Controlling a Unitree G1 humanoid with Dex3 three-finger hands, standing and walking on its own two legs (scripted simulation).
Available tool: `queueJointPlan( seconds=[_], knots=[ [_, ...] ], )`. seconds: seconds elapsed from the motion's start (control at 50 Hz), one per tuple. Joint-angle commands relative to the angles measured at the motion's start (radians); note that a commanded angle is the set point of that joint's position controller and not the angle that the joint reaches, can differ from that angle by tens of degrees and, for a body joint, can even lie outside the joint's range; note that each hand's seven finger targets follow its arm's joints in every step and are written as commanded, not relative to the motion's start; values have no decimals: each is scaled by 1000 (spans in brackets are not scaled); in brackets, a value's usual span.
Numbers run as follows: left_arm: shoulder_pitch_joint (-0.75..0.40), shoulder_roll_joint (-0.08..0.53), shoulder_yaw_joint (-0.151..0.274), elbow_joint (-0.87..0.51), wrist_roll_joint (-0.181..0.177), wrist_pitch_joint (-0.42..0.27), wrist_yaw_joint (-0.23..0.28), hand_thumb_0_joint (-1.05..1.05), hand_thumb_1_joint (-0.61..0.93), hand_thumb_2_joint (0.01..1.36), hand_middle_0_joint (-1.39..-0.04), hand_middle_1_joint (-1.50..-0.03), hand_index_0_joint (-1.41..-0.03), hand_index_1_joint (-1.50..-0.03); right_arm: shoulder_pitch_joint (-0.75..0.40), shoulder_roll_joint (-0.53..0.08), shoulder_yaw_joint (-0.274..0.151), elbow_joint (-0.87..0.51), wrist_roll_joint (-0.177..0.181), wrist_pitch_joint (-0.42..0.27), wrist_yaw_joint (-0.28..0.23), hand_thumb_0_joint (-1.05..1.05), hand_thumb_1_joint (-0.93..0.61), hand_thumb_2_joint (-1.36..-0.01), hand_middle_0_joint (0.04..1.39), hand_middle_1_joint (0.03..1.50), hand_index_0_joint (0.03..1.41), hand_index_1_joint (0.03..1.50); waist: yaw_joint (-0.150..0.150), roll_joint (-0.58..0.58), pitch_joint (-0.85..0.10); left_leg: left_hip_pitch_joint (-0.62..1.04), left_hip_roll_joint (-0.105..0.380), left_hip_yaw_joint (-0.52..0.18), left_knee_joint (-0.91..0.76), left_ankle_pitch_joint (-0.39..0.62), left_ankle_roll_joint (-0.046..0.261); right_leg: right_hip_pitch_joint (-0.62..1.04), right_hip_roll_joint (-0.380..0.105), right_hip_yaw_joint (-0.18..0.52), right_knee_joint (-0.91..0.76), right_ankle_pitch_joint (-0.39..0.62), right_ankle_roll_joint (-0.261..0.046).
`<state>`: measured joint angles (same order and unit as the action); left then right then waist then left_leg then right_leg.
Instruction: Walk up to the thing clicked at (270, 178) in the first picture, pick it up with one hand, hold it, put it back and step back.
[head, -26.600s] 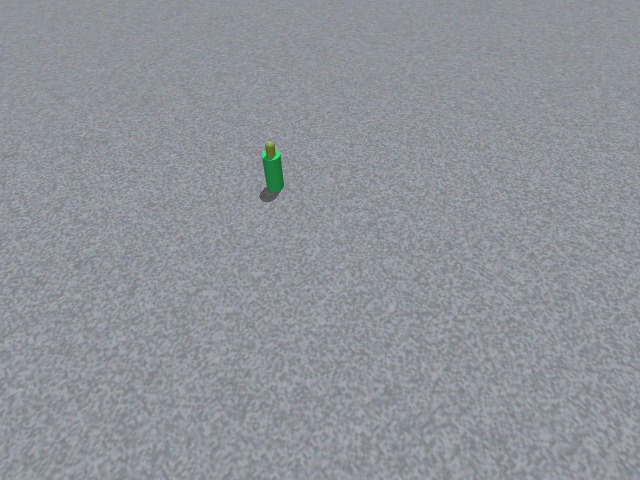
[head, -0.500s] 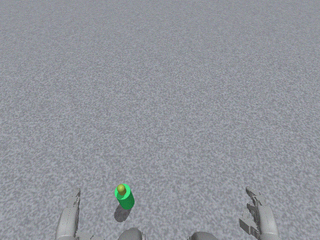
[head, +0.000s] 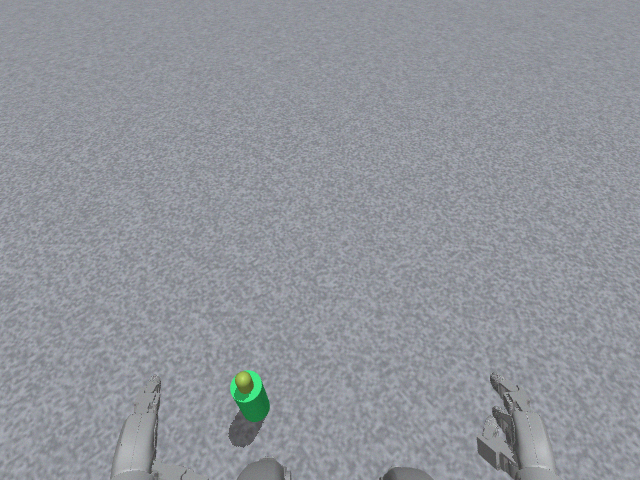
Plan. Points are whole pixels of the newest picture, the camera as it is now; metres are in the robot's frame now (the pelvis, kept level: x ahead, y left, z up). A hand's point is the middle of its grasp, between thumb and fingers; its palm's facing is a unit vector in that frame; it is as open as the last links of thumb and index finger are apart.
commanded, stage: home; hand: left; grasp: from the side
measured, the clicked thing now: (249, 393) +0.40 +0.21 -0.59
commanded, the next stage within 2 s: stand in 0.30 s
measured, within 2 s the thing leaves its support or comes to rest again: neither
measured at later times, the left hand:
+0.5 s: hand (187, 446) +0.17 +0.18 -0.05, palm faces +0.10 -0.95 -0.28, open 17.2 cm
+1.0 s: hand out of the picture +0.10 +0.25 -0.11, palm faces -0.01 -0.93 -0.35, open 7.8 cm
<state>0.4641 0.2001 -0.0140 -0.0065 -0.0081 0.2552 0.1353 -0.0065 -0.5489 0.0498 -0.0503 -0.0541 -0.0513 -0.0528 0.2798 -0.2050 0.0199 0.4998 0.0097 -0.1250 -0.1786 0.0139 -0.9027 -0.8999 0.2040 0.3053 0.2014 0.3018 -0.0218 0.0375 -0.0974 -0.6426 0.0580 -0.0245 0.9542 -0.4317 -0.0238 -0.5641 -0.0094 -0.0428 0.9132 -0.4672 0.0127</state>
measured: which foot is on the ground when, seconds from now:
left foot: down 0.00-1.00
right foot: down 0.00-1.00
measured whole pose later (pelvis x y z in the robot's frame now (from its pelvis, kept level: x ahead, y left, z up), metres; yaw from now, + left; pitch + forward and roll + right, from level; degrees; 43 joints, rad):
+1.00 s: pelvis +0.00 +0.01 +0.02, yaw +1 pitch -1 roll +0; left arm 0.25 0.32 0.02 0.74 0.05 0.02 0.02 0.01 0.81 0.88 -0.20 -0.30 -0.20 -0.30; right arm 0.20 -0.31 -0.04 0.86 -0.05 -0.02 0.00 0.01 -0.90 -0.90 0.20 0.30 0.20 0.30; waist 0.01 0.00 0.03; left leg -0.40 0.02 0.00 0.76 -0.35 0.00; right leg -0.33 -0.05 -0.03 0.75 -0.40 0.03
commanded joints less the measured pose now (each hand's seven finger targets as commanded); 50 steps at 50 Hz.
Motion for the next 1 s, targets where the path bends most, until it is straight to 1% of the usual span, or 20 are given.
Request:
queueJointPlan(
  seconds=[0.0, 0.12, 0.2, 0.28, 0.32, 0.38, 0.42, 0.44, 0.52, 0.58, 0.62, 0.68, 0.7, 0.72, 0.74, 0.8, 0.88, 0.9, 0.94, 0.98],
  knots=[
    [-27, 109, 68, -190, 1, -59, 12, 0, -547, 61, -49, -60, -51, -58, -74, -117, -43, -162, -5, -58, -16, 0, -899, -902, 200, 301, 200, 301, 5, -15, -97, 100, -43, 26, -155, 122, 31, 5, 29, -16, -175, 138, -16],
    [-30, 99, 50, -196, 2, -56, 11, 0, -562, 52, -48, -57, -49, -55, -66, -125, -46, -157, -5, -58, -16, 0, -899, -902, 200, 301, 200, 301, -7, -15, -100, 118, -40, 26, -153, 152, 30, -1, 31, -16, -164, 171, -16],
    [-14, 101, 59, -191, 4, -54, 13, 0, -563, 51, -48, -57, -49, -55, -59, -120, -47, -151, -7, -57, -18, 0, -899, -902, 200, 301, 200, 301, -4, -15, -122, 137, -37, 22, -143, 209, 29, 16, 33, -21, -155, 222, -15],
    [-16, 102, 61, -192, 2, -54, 15, 0, -574, 45, -46, -54, -48, -53, -72, -118, -43, -155, -5, -56, -16, 0, -899, -902, 200, 301, 200, 301, 7, -5, -94, 117, -41, 28, -155, 154, 29, 10, 29, -17, -170, 169, -17],
    [-12, 95, 50, -187, 3, -53, 12, 0, -568, 48, -47, -55, -48, -53, -67, -123, -46, -154, -6, -56, -19, 0, -898, -902, 200, 301, 200, 301, -5, -24, -107, 128, -38, 25, -152, 174, 31, 9, 31, -19, -166, 191, -15],
    [-9, 112, 71, -191, 5, -52, 15, 0, -572, 46, -47, -55, -48, -53, -61, -123, -48, -150, -7, -56, -17, 0, -899, -902, 200, 301, 200, 301, 9, 13, -119, 140, -37, 22, -156, 204, 25, 19, 33, -24, -150, 211, -19],
    [-19, 97, 54, -182, 4, -53, 13, 0, -412, 206, -200, -215, -200, -213, -64, -123, -48, -153, -7, -53, -16, 0, -900, -900, 200, 300, 200, 300, -1, -3, -105, 134, -35, 21, -154, 203, 25, 11, 35, -26, -153, 210, -19],
    [-19, 99, 54, -179, 3, -52, 14, 0, -332, 286, -200, -295, -200, -293, -66, -123, -47, -153, -6, -53, -14, 0, -900, -900, 200, 300, 200, 300, 4, -6, -85, 121, -37, 20, -162, 170, 26, 4, 34, -26, -158, 179, -19],
    [-36, 104, 55, -194, 3, -56, 13, 0, -12, 606, -200, -300, -200, -301, -74, -121, -44, -155, -6, -55, -16, 0, -900, -900, 200, 300, 200, 300, -2, -7, -79, 114, -41, 28, -159, 137, 30, -2, 29, -17, -175, 155, -17],
    [-21, 104, 62, -192, 2, -53, 14, 0, 228, 846, -200, -300, -200, -301, -69, -118, -44, -154, -5, -57, -17, 0, -900, -900, 200, 300, 200, 300, 4, -10, -100, 124, -41, 30, -149, 176, 30, 13, 28, -17, -169, 194, -15],
    [-14, 109, 65, -191, 5, -52, 15, 0, 388, 900, -200, -300, -200, -301, -67, -122, -47, -156, -7, -55, -20, 0, -900, -900, 200, 300, 200, 300, 2, -28, -120, 126, -42, 30, -143, 194, 32, 28, 28, -17, -167, 216, -14],
    [-40, 99, 52, -193, 4, -52, 14, 0, 628, 900, -200, -300, -200, -301, -68, -122, -44, -152, -8, -57, -17, 0, -900, -900, 200, 300, 200, 300, -3, 1, -86, 123, -39, 25, -162, 147, 29, 3, 30, -19, -167, 163, -18],
    [-190, 230, 104, 158, 107, -163, -34, 0, 708, 900, -200, -300, -200, -301, -122, -258, -85, 75, -116, 12, 42, 0, -900, -900, 200, 300, 200, 300, 35, -84, 43, 134, -16, -44, -202, 253, 62, 149, -56, 58, -204, 165, -61],
    [-156, 246, 114, 272, 115, -207, -60, 0, 788, 900, -200, -300, -200, -301, -111, -250, -93, 113, -129, 38, 81, 0, -900, -900, 200, 300, 200, 300, 38, -128, -13, 176, -21, -12, -180, 232, 87, 165, -84, 111, -230, 194, -81],
    [-155, 269, 106, 301, 107, -237, -78, 0, 868, 900, -200, -300, -200, -301, -115, -259, -101, 111, -118, 52, 99, 0, -900, -900, 200, 300, 200, 300, 25, -112, 4, 188, -26, -31, -187, 205, 95, 136, -89, 139, -247, 174, -99],
    [-218, 270, 93, 411, 75, -271, -103, 0, 900, 900, -200, -300, -200, -301, -99, -245, -94, 155, -74, 57, 148, 0, -900, -900, 200, 300, 200, 300, 27, -70, 18, 239, -27, -35, -249, 140, 93, 138, -95, 141, -277, 109, -85],
    [-228, 263, 86, 571, 52, -284, -104, 0, 900, 900, -200, -300, -200, -301, -142, -266, -103, 219, -66, 57, 166, 0, -900, -900, 200, 300, 200, 300, 51, 6, -10, 317, 21, -100, -344, 288, 95, 208, -60, 66, -244, 234, -46],
    [-236, 261, 85, 606, 52, -286, -103, 0, 900, 900, -200, -300, -200, -301, -139, -265, -101, 235, -65, 62, 166, 0, -900, -900, 200, 300, 200, 300, 49, 10, 0, 301, 25, -110, -367, 271, 96, 235, -58, 63, -261, 230, -42],
    [-252, 274, 85, 667, 53, -295, -102, 0, 900, 900, -200, -300, -200, -301, -142, -261, -99, 269, -59, 72, 166, 0, -900, -900, 200, 300, 200, 300, 43, -30, 10, 305, 3, -76, -353, 309, 85, 289, -83, 85, -312, 294, -49],
    [-262, 286, 84, 719, 50, -298, -99, 0, 900, 900, -200, -300, -200, -301, -139, -263, -98, 304, -56, 80, 164, 0, -900, -900, 200, 300, 200, 300, 36, -40, 30, 351, -1, -66, -367, 309, 78, 278, -92, 93, -353, 304, -50]
  ],
)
